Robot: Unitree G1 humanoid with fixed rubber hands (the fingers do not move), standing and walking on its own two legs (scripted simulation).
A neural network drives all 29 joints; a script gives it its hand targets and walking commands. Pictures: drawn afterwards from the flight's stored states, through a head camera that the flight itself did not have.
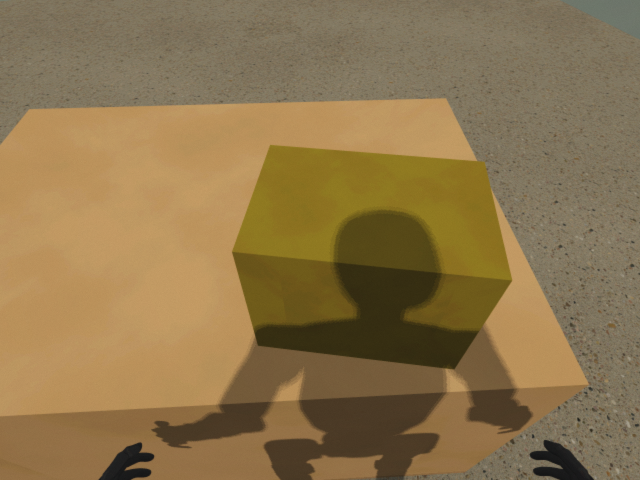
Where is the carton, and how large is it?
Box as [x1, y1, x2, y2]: [232, 145, 511, 368]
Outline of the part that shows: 270,145 232,250 258,345 445,368 454,368 511,281 510,272 484,162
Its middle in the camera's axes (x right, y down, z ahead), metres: +0.06 +0.03 +0.57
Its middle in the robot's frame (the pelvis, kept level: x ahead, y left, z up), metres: +0.42 -0.04 +0.02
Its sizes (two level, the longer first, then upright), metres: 0.298 0.197 0.232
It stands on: a pedestal, 0.65 m high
